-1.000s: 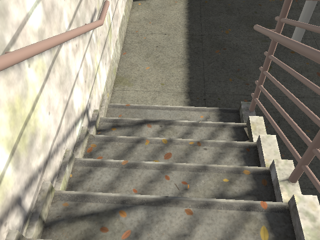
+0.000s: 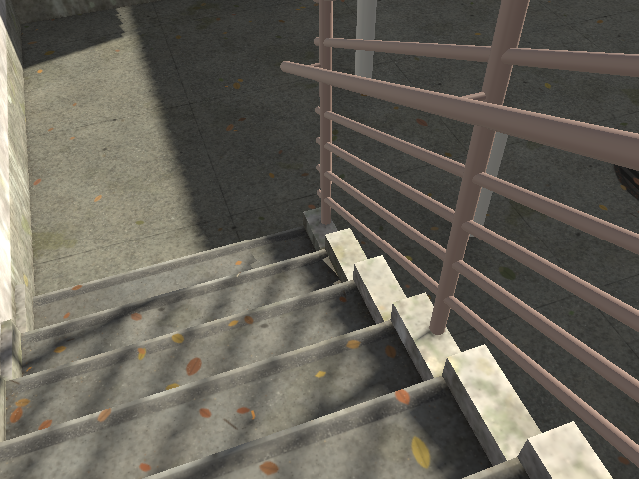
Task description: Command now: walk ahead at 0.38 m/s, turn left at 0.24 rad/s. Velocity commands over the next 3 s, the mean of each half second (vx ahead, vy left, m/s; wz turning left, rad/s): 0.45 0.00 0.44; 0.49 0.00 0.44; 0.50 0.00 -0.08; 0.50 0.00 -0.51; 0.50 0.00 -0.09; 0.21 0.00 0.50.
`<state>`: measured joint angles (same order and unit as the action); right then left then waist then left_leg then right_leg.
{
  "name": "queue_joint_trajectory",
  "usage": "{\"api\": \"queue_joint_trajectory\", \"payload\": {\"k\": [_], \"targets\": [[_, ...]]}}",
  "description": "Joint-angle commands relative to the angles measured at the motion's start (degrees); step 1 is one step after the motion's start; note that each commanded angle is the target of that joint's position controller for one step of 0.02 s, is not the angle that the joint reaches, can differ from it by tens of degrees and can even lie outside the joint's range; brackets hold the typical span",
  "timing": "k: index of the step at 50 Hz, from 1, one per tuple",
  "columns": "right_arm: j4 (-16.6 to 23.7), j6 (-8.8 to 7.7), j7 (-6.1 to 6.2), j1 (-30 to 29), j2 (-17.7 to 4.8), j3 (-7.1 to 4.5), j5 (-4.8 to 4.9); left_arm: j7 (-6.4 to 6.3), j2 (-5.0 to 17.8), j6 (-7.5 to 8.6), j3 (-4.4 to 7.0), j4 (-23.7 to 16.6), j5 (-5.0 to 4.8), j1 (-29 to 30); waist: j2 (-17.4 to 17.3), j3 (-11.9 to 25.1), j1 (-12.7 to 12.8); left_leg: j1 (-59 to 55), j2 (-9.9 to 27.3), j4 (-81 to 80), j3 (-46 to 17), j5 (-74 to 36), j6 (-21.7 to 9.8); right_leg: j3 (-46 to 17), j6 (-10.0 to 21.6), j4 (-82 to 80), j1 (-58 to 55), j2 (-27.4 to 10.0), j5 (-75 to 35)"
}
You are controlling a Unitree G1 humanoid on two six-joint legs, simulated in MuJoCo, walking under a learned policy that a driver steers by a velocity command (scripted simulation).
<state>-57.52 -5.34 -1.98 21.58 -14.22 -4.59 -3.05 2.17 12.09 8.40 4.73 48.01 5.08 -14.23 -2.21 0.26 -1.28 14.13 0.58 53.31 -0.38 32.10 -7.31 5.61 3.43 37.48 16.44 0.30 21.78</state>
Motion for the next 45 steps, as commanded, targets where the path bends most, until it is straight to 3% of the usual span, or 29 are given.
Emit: {"api": "queue_joint_trajectory", "payload": {"k": [1,2,4,5,7,10,16,18,19,20,21,22,23,24,25,26,27,28,30,31,32,34,36,39,41,42,43,44,45], "targets": [[7.73,-4.07,0.83,-11.74,-3.5,-0.32,1.36,2.0,4.18,0.31,0.2,4.92,-0.5,-17.33,5.67,-5.56,8.58,41.08,-0.88,18.47,-12.91,-5.32,-3.99,-33.62,17.85,-22.65,-25.52,-24.44,-1.63],[7.34,-3.68,1.34,-9.21,-3.17,-0.63,0.45,1.94,2.74,-0.54,-0.78,4.77,-1.57,-13.01,3.37,-4.06,5.43,37.61,1.04,18.98,-9.72,-7.76,-2.98,-26.07,16.08,-20.45,-20.06,-22.64,-5.48],[6.59,-1.24,0.09,-6.82,3.25,1.47,-1.67,0.33,-1.78,-2.05,-2.84,2.87,-0.89,-6.45,3.08,-3.93,2.32,29.21,4.47,16.08,-6.07,-17.2,-2.22,-12.7,12.03,-19.22,-5.74,-17.91,-12.73],[6.02,0.08,-1.36,-4.35,5.67,2.7,-2.72,-1.43,-4.09,-2.46,-3.9,2.75,0.72,-4.55,2.57,-2.96,1.25,23.74,5.43,13.12,-5.92,-26.42,-1.8,-7.6,9.99,-18.33,0.6,-14.99,-11.71],[7.27,0.53,-2.57,-6.1,4.08,3.23,-2.92,-4.04,-6.44,-1.02,-5.7,2.44,2.4,-2.12,2.43,-1.22,1.31,22.42,7.72,0.9,-6.94,-43.25,0.47,-2.99,6.77,-14.31,3.44,-12.82,-10.68],[8.7,0.95,-1.24,-11.66,1.42,2.75,-1.95,-4.83,-1.82,0.76,-6.41,8.41,2.55,-13.33,4.26,-0.91,5.32,12.32,6.04,-17.79,0.25,-67.52,3.55,3.31,3.83,-4.31,9.69,-9.76,-1.54],[12.49,2.3,-0.94,-22.61,0.78,3.05,-4.08,-2.81,2.93,-2.52,-5.29,13.18,-0.03,-17.87,6.09,-11.7,7.16,16.42,7.04,-26.31,0.82,-43.17,1.23,-8.49,3.23,0.25,-1.41,-21.56,2.59],[6.84,1.44,-0.34,-11.43,-0.23,2.08,-2.45,-2.28,5.66,-4.06,-4.07,14.15,0.96,-16.21,1.56,-9.52,3.18,2.67,5.04,-31.55,4.46,-45.53,1.9,-3.49,1.31,14.25,-0.94,-17.44,-4.42],[1.24,0.48,-0.04,2.71,-4.45,-0.3,-0.62,-0.44,8.74,-4.85,-3.16,14.04,2.87,-13.07,-1.6,-4.74,-3.59,-14.59,0.83,-32.99,9.8,-50.18,2.22,2.03,0.55,28.13,3.96,-14.2,-12.43],[-2.87,0.14,-0.3,14.74,-11.53,-3.29,-2.33,1.48,5.27,-4.89,-3.84,16.38,4.22,-18.26,-9.2,1.29,-8.53,-34.53,2.61,-27.24,6.55,-59.11,-3.05,4.3,-3.02,53.56,16.65,-8.01,-1.91],[-5.93,-0.21,-0.86,27.02,-15.21,-3.15,-2.32,4.75,-4.13,-4.6,-5.47,15.14,2.11,-27.11,-18.07,22.59,-5.7,-57.93,11.67,-14.0,-8.54,-82.31,-13.98,0.92,-4.91,77.38,27.57,-0.24,25.02],[-7.94,-0.85,-1.32,31.12,-14.58,-3.56,-3.08,5.72,0.97,-3.59,-4.46,7.76,-0.19,-11.59,-11.91,16.48,-12.08,-60.43,14.13,-19.17,-18.57,-73.52,-15.17,-2.44,-4.52,82.38,43.97,1.23,25.36],[-6.16,-1.99,-1.56,23.72,-12.85,-2.85,-0.54,4.34,3.28,-1.54,-4.03,-0.12,-3.09,2.57,-10.18,5.58,-13.69,-51.05,19.22,-25.58,-28.09,-40.43,-16.3,-5.6,-3.25,80.17,60.06,-0.58,23.4],[-5.45,-1.32,-2.17,15.65,-3.92,-0.27,-1.29,2.59,5.76,-1.2,-3.34,0.8,-2.85,5.8,3.08,-2.94,-9.85,-34.39,17.12,-29.82,-24.4,-21.45,-9.95,-7.7,0.3,71.69,57.21,-6.2,13.25],[-3.12,-0.98,-3.24,8.84,-1.92,1.52,-1.51,0.14,2.81,-0.7,-3.78,1.33,-2.33,-1.62,1.08,-2.73,-2.51,-16.15,18.99,-29.79,-29.85,-15.17,-14.37,-13.39,1.38,65.23,47.28,-7.65,5.35],[-0.34,-1.49,-2.54,-0.55,4.19,4.35,-2.53,-1.41,-0.2,-1.33,-5.04,3.17,0.16,-4.11,6.88,-6.76,3.57,1.2,17.08,-33.2,-25.32,-14.2,-12.67,-18.16,2.76,42.98,37.01,-12.16,-11.13],[1.69,-2.39,-2.26,-6.98,2.36,4.5,-2.28,-1.74,-2.0,-2.7,-5.75,2.44,1.95,-1.66,1.96,-9.37,4.05,12.92,13.79,-35.32,-24.11,-7.84,-13.69,-16.25,3.23,40.2,32.22,-12.0,-11.94],[2.97,-2.48,-1.3,-8.44,4.06,5.53,-0.01,-1.53,-0.43,-3.47,-5.22,3.5,1.94,-2.44,4.45,-6.83,3.71,21.37,11.3,-36.8,-18.45,-7.78,-13.19,-12.17,1.86,27.43,23.4,-10.43,-19.47],[1.76,-2.93,-0.78,-4.88,1.12,5.9,-1.42,-0.54,-1.3,-4.22,-6.28,1.3,1.06,-3.05,-1.15,-2.05,4.92,28.4,6.11,-28.02,-15.15,-21.21,-12.21,-9.11,0.19,27.89,14.02,-7.99,-26.13],[1.73,-3.12,-0.65,-1.23,-1.32,5.62,-2.49,0.35,-1.08,-3.78,-6.66,1.84,0.99,-5.86,2.02,-0.09,4.99,31.14,3.68,-22.14,-12.26,-29.83,-11.53,-5.04,-1.49,29.46,8.58,-5.09,-26.72],[-0.25,-3.64,0.54,5.34,0.83,6.03,-3.37,1.14,0.0,-3.39,-7.21,-0.29,1.62,1.32,4.89,0.27,-0.52,18.83,2.44,-16.84,-14.47,-23.52,-10.04,-11.78,-2.72,19.16,20.17,-7.06,-41.35],[-1.11,-3.52,2.0,11.35,2.82,6.52,-1.71,0.78,1.82,-3.66,-7.77,-2.99,1.0,10.84,6.26,-0.58,-5.98,11.46,0.58,-8.93,-15.13,-10.04,-7.26,-10.89,-3.95,-4.24,24.15,-6.84,-53.46],[0.16,-1.9,0.28,8.71,-2.47,6.19,-3.47,0.92,2.3,-5.09,-7.54,-5.17,-0.78,10.24,-0.81,-2.07,-2.44,30.41,-0.48,-10.31,-17.31,-2.95,-7.25,-4.94,-3.85,-0.97,2.03,-3.94,-49.79],[2.21,-1.54,-0.42,10.66,-3.38,5.61,-1.69,1.29,4.73,-5.12,-6.27,-5.68,1.8,7.82,-1.12,-6.38,-1.87,19.49,1.78,-3.8,-26.59,-8.77,-8.91,-5.19,-2.87,-8.46,2.44,-2.95,-33.49],[2.1,-0.5,-1.27,8.75,-3.65,5.13,-1.38,0.98,7.05,-4.44,-4.74,-1.7,-0.13,0.84,1.58,-5.2,1.41,9.58,0.02,10.64,-25.07,-19.41,-5.95,-5.99,-0.13,-23.29,-4.06,-3.74,-38.35],[1.29,0.06,-3.68,7.88,-4.65,4.69,-2.84,1.07,12.2,-3.85,-2.0,4.73,-1.29,-14.35,1.85,-1.44,6.72,14.2,-1.13,23.9,-21.19,-28.19,-3.0,-3.51,2.71,-20.26,-18.56,-5.29,-42.3],[-2.3,-0.35,-6.04,19.62,1.79,4.8,-1.79,2.4,13.6,-3.48,-1.14,9.75,-0.08,-31.45,17.28,12.9,8.13,34.03,-9.97,53.28,-10.74,-3.37,2.75,-10.72,14.05,-0.54,-49.36,-14.51,-70.85],[-0.49,-0.63,-6.47,24.09,3.27,5.13,0.03,3.87,17.53,-3.93,-0.67,7.06,-0.46,-26.35,15.75,18.76,3.94,49.48,-11.21,71.89,-6.48,13.43,4.55,-25.86,22.24,2.99,-54.97,-24.34,-82.59],[4.48,-0.35,-5.51,14.63,0.21,4.74,0.59,4.31,16.8,-4.73,0.08,5.86,0.33,-21.46,11.79,13.32,7.67,62.36,-8.24,73.83,-5.04,11.2,5.56,-34.04,24.08,-3.89,-50.47,-27.82,-57.04]]}}
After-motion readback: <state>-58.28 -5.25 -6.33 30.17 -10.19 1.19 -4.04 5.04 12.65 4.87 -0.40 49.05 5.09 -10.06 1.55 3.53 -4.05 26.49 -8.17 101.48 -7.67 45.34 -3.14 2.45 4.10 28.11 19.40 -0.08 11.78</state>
